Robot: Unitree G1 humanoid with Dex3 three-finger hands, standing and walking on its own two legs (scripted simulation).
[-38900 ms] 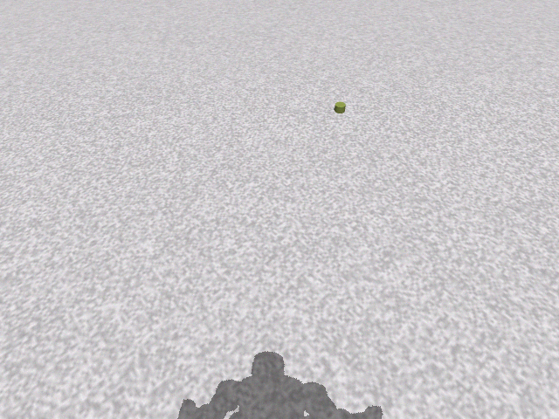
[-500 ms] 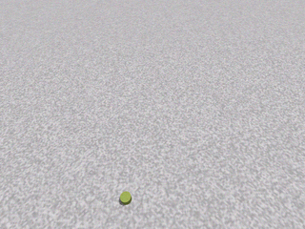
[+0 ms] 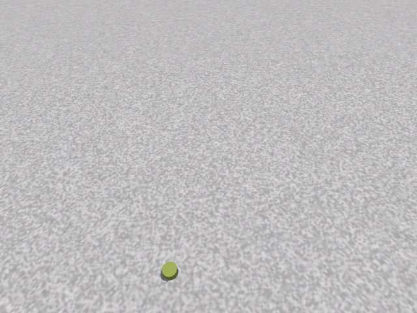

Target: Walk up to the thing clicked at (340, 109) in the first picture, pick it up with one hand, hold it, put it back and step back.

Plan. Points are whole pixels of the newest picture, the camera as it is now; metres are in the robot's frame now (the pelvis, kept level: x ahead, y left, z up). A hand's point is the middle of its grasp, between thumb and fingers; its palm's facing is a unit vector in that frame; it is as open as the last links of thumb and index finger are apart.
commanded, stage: stand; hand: left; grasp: from above
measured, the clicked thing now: (170, 270) +0.45 +0.24 -0.76
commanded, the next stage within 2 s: step back in 0.40 s
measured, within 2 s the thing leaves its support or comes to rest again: neither
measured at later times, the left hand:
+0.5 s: hand out of the picture +0.07 +0.26 -0.16, palm faces +0.02 -0.93 -0.35, open 7.4 cm
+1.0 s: hand out of the picture +0.03 +0.33 -0.18, palm faces -0.06 -0.93 -0.36, open 7.4 cm
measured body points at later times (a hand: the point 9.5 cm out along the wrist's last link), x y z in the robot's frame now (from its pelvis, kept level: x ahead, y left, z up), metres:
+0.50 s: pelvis -0.01 +0.00 -0.01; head +0.02 +0.00 +0.44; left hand +0.07 +0.31 -0.13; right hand +0.07 -0.30 -0.14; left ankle +0.01 +0.14 -0.74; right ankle -0.02 -0.11 -0.75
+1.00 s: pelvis -0.09 +0.07 -0.02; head -0.02 +0.09 +0.42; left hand +0.03 +0.38 -0.16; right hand +0.00 -0.24 -0.12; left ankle -0.05 +0.15 -0.75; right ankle -0.15 -0.08 -0.68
